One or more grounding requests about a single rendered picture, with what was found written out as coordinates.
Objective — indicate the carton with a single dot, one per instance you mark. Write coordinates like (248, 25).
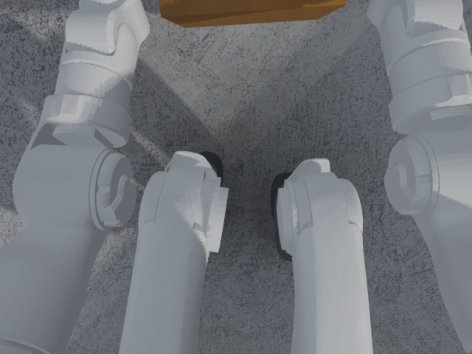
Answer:
(209, 13)

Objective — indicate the left robot forearm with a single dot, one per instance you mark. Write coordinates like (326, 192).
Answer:
(95, 79)

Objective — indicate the left robot foot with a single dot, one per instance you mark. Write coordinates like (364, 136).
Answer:
(215, 163)

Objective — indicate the right robot forearm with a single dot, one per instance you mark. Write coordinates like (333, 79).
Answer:
(428, 61)

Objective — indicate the robot left upper arm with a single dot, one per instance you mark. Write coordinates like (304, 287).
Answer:
(69, 198)

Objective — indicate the right robot shin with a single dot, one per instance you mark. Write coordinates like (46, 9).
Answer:
(352, 201)

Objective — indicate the robot right upper arm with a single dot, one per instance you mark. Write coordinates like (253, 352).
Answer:
(429, 177)

